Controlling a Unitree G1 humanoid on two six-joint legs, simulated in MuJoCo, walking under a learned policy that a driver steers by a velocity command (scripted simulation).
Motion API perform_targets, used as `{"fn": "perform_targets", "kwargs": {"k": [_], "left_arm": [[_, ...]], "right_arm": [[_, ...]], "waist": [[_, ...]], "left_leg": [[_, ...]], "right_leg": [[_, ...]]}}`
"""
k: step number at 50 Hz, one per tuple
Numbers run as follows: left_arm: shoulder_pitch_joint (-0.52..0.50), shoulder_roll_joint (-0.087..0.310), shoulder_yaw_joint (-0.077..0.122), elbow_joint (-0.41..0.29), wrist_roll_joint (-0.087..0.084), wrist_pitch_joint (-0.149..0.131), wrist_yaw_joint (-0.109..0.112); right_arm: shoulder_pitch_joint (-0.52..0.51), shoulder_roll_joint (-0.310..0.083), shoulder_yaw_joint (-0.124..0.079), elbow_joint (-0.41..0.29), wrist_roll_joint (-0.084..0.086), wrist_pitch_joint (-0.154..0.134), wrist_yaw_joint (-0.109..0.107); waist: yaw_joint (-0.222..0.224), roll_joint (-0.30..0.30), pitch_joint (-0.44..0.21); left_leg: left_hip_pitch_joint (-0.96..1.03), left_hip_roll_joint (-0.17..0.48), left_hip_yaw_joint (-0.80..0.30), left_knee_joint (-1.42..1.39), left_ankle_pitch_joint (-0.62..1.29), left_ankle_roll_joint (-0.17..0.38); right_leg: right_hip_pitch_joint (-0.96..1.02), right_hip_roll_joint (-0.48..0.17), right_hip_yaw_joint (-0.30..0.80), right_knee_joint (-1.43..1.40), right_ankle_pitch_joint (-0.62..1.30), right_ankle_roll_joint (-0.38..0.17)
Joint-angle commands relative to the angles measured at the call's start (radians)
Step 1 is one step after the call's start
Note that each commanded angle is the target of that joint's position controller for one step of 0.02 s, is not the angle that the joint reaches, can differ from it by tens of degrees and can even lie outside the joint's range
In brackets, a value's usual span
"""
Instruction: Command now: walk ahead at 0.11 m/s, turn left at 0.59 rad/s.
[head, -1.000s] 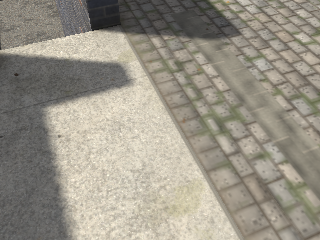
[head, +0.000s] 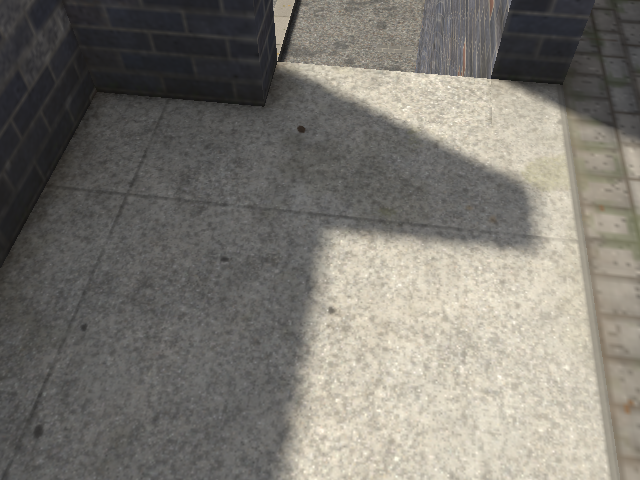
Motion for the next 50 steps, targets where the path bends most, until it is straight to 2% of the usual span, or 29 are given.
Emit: {"fn": "perform_targets", "kwargs": {"k": [1,3,5,11,12,13,14,15,16,17,18,19,20,22,24,26,29,33,35,36,37,38,39,40,41,42,44,47,50], "left_arm": [[-0.006,0.131,0.036,-0.038,0.008,-0.008,0.004],[0.008,0.164,0.05,-0.03,-0.002,-0.004,0.01],[-0.011,0.183,0.057,-0.036,-0.012,0.012,0.016],[0.011,0.215,0.066,-0.012,-0.042,0.048,0.006],[0.005,0.211,0.063,-0.007,-0.05,0.054,0.005],[0.026,0.184,0.054,0.005,-0.053,0.059,0.004],[0.071,0.136,0.04,0.023,-0.044,0.062,-0.002],[0.092,0.057,0.012,-0.004,0.005,0.06,-0.018],[0.023,0.121,0.035,-0.025,-0.003,0.06,-0.005],[0.002,0.169,0.052,-0.023,-0.024,0.068,0.003],[0.032,0.165,0.056,-0.007,-0.034,0.076,0.006],[0.062,0.157,0.059,0.024,-0.026,0.084,0.013],[0.082,0.152,0.061,0.037,-0.019,0.09,0.017],[0.103,0.127,0.056,0.048,-0.024,0.09,0.017],[0.104,0.086,0.039,0.064,-0.03,0.09,0.011],[0.058,0.08,0.029,0.05,-0.029,0.091,0.003],[0.038,0.134,0.039,0.018,-0.041,0.093,0.0],[0.089,0.116,0.039,0.017,-0.041,0.094,-0.007],[0.129,0.116,0.041,0.022,-0.035,0.094,-0.015],[0.145,0.161,0.052,0.018,-0.028,0.096,-0.013],[0.186,0.25,0.078,0.027,-0.036,0.097,0.0],[0.259,0.263,0.088,0.031,-0.032,0.086,-0.005],[0.281,0.238,0.08,0.025,-0.013,0.061,-0.007],[0.232,0.212,0.075,0.015,-0.023,0.043,-0.002],[0.2,0.192,0.069,0.002,-0.042,0.033,0.002],[0.182,0.175,0.063,-0.006,-0.05,0.029,0.009],[0.2,0.172,0.062,-0.013,-0.043,0.033,0.019],[0.227,0.202,0.074,-0.028,-0.041,0.029,0.022],[0.246,0.23,0.085,-0.044,-0.05,0.032,0.013]], "right_arm": [[0.111,-0.017,-0.009,-0.067,0.0,0.016,-0.008],[0.064,-0.021,-0.005,-0.102,-0.009,0.015,-0.004],[0.029,-0.036,-0.006,-0.125,-0.009,0.018,0.006],[-0.039,-0.06,-0.011,-0.17,-0.015,0.029,0.034],[-0.016,-0.055,-0.012,-0.162,-0.018,0.026,0.038],[0.011,-0.067,-0.019,-0.149,-0.021,0.024,0.038],[0.034,-0.105,-0.031,-0.151,-0.026,0.022,0.032],[0.018,-0.204,-0.044,-0.186,-0.037,0.022,0.015],[0.005,-0.224,-0.044,-0.201,-0.061,0.005,0.019],[-0.02,-0.18,-0.032,-0.198,-0.065,-0.015,0.026],[-0.07,-0.149,-0.023,-0.193,-0.054,-0.029,0.031],[-0.109,-0.121,-0.015,-0.196,-0.044,-0.037,0.033],[-0.141,-0.1,-0.005,-0.194,-0.037,-0.042,0.031],[-0.152,-0.061,0.01,-0.185,-0.043,-0.048,0.027],[-0.152,-0.016,0.024,-0.161,-0.048,-0.049,0.022],[-0.125,-0.04,0.017,-0.133,-0.052,-0.044,0.016],[-0.113,-0.114,-0.009,-0.114,-0.041,-0.027,0.005],[-0.137,-0.131,-0.025,-0.107,-0.021,-0.009,-0.015],[-0.142,-0.13,-0.033,-0.098,-0.009,-0.002,-0.022],[-0.141,-0.111,-0.033,-0.103,-0.013,-0.004,-0.026],[-0.161,-0.049,-0.021,-0.143,-0.045,-0.01,-0.021],[-0.284,-0.043,-0.016,-0.182,-0.045,-0.019,-0.018],[-0.302,-0.066,-0.026,-0.185,-0.025,-0.032,-0.004],[-0.277,-0.077,-0.034,-0.17,-0.007,-0.039,0.011],[-0.257,-0.087,-0.039,-0.154,-0.005,-0.046,0.019],[-0.262,-0.097,-0.044,-0.15,-0.015,-0.057,0.021],[-0.268,-0.063,-0.037,-0.145,-0.024,-0.083,0.03],[-0.295,-0.032,-0.024,-0.142,-0.018,-0.109,0.042],[-0.305,-0.047,-0.024,-0.152,-0.001,-0.121,0.053]], "waist": [[-0.015,-0.134,-0.134],[-0.003,-0.117,-0.173],[0.0,-0.112,-0.2],[0.014,-0.135,-0.165],[-0.005,-0.128,-0.165],[-0.01,-0.116,-0.167],[-0.009,-0.043,-0.165],[0.045,0.242,-0.17],[-0.002,0.247,-0.153],[-0.003,0.161,-0.137],[0.029,0.133,-0.131],[0.044,0.098,-0.148],[0.059,0.096,-0.152],[0.073,0.091,-0.175],[0.062,0.09,-0.177],[0.023,0.105,-0.16],[-0.001,0.119,-0.125],[0.022,0.093,-0.134],[0.051,0.069,-0.143],[0.045,-0.005,-0.15],[0.015,-0.233,-0.165],[0.112,-0.313,-0.131],[0.121,-0.215,-0.114],[0.082,-0.155,-0.076],[0.064,-0.133,-0.036],[0.059,-0.131,-0.028],[0.062,-0.132,-0.041],[0.08,-0.143,-0.052],[0.092,-0.183,-0.047]], "left_leg": [[-0.011,0.069,0.026,-0.094,0.042,-0.011],[-0.015,0.094,0.027,-0.186,0.086,-0.008],[0.02,0.106,0.035,-0.27,0.157,0.003],[0.157,0.058,0.099,-0.556,0.177,0.06],[0.216,0.038,0.122,-0.666,0.228,0.08],[0.294,0.011,0.131,-0.753,0.264,0.102],[0.388,0.066,0.038,-0.859,0.374,0.137],[0.497,0.332,-0.298,-0.897,0.672,0.229],[0.351,0.415,-0.377,-0.947,0.654,0.369],[0.323,0.354,-0.299,-0.955,0.614,0.356],[0.316,0.299,-0.224,-0.947,0.589,0.307],[0.321,0.263,-0.176,-0.937,0.59,0.269],[0.302,0.245,-0.136,-0.933,0.656,0.259],[0.302,0.219,-0.087,-0.923,0.723,0.258],[0.328,0.206,-0.042,-0.919,0.666,0.249],[0.337,0.221,-0.051,-0.919,0.592,0.261],[0.361,0.277,-0.115,-0.907,0.548,0.298],[0.401,0.314,-0.119,-0.85,0.689,0.294],[0.372,0.276,-0.059,-0.798,0.627,0.231],[0.299,0.209,0.011,-0.697,0.498,0.162],[0.107,0.056,0.166,-0.51,0.235,0.068],[-0.132,-0.062,0.137,-0.349,-0.131,0.036],[-0.225,-0.019,0.024,-0.196,-0.157,0.046],[-0.274,0.019,-0.011,-0.172,-0.061,0.058],[-0.304,0.037,-0.01,-0.206,0.022,0.056],[-0.3,0.051,-0.011,-0.252,0.098,0.049],[-0.217,0.034,0.023,-0.346,0.201,0.026],[-0.094,0.005,0.045,-0.547,0.28,0.007],[0.027,-0.016,0.057,-0.672,0.252,-0.001]], "right_leg": [[0.111,-0.266,0.163,-0.202,0.251,-0.219],[0.159,-0.315,0.155,-0.204,0.304,-0.247],[0.17,-0.33,0.124,-0.214,0.224,-0.244],[0.182,-0.322,0.07,-0.167,-0.007,-0.185],[0.176,-0.311,0.057,-0.124,-0.028,-0.158],[0.15,-0.28,0.036,-0.062,-0.053,-0.117],[0.076,-0.224,-0.019,0.055,-0.142,-0.039],[-0.139,-0.091,-0.118,0.355,-0.479,0.071],[-0.209,-0.047,0.014,0.53,-0.583,0.083],[-0.206,-0.064,0.068,0.62,-0.521,0.079],[-0.205,-0.069,0.084,0.634,-0.445,0.074],[-0.187,-0.077,0.093,0.647,-0.383,0.08],[-0.152,-0.076,0.095,0.661,-0.327,0.091],[-0.088,-0.073,0.095,0.623,-0.271,0.105],[-0.027,-0.086,0.1,0.455,-0.249,0.113],[0.026,-0.078,0.078,0.339,-0.279,0.116],[0.007,-0.055,0.051,0.299,-0.357,0.103],[0.031,-0.035,0.019,0.212,-0.32,0.061],[0.119,-0.028,0.022,0.049,-0.131,0.014],[0.192,-0.083,0.121,-0.005,0.06,-0.031],[0.302,-0.24,0.359,-0.035,0.195,-0.144],[0.378,-0.361,0.594,-0.157,0.001,-0.295],[0.396,-0.377,0.651,-0.217,-0.257,-0.312],[0.392,-0.335,0.61,-0.229,-0.443,-0.264],[0.381,-0.299,0.568,-0.25,-0.499,-0.226],[0.382,-0.279,0.539,-0.265,-0.478,-0.203],[0.351,-0.221,0.46,-0.275,-0.368,-0.184],[0.302,-0.176,0.386,-0.249,-0.258,-0.173],[0.219,-0.175,0.407,-0.219,-0.295,-0.176]]}}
